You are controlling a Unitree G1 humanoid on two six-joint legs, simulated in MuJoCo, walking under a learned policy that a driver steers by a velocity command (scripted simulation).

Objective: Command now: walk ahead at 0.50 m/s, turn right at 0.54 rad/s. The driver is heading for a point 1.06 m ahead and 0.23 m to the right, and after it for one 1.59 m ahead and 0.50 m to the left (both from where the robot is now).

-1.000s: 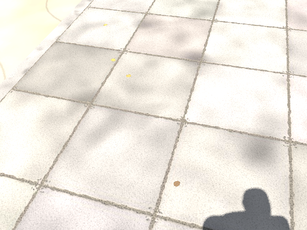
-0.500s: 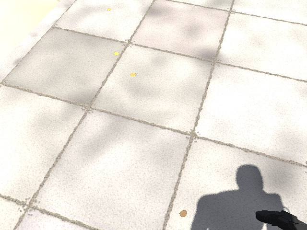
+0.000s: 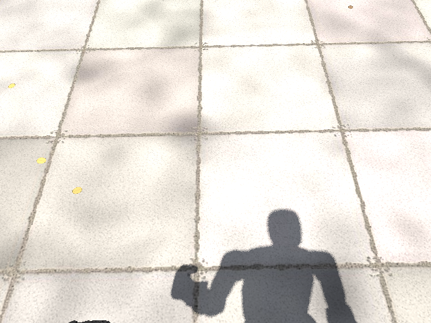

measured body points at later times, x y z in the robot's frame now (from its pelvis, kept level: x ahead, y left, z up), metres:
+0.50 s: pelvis +0.30 +0.00 +0.01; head +0.32 -0.02 +0.46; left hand +0.41 +0.28 -0.10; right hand +0.45 -0.30 -0.07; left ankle +0.45 +0.08 -0.72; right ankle +0.14 -0.08 -0.71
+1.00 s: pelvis +0.53 -0.11 +0.01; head +0.56 -0.14 +0.46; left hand +0.85 -0.06 -0.05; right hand +0.36 -0.35 -0.12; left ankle +0.45 +0.08 -0.71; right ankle +0.58 -0.28 -0.71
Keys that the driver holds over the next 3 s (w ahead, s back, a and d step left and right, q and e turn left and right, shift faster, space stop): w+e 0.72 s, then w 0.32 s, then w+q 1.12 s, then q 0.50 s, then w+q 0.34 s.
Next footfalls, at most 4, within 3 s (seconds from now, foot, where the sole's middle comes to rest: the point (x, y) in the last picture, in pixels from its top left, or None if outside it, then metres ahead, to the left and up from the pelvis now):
0.50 left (200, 312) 0.49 0.07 -0.75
1.02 right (315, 265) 0.61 -0.30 -0.75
1.56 left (270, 172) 0.99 -0.21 -0.75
2.04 right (323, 124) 1.22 -0.45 -0.75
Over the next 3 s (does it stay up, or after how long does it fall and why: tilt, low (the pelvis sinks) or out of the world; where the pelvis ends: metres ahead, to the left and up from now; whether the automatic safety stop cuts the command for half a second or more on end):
stays up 1.37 -0.31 0.02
